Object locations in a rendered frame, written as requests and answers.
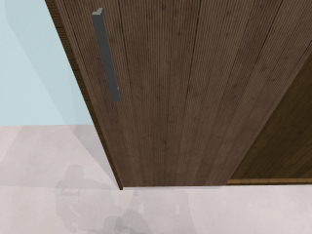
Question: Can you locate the wardrobe door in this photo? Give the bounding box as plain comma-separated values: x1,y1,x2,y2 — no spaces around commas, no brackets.
230,53,312,179
55,0,312,187

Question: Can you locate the handle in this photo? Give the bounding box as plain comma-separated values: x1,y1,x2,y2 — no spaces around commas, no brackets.
92,8,120,102

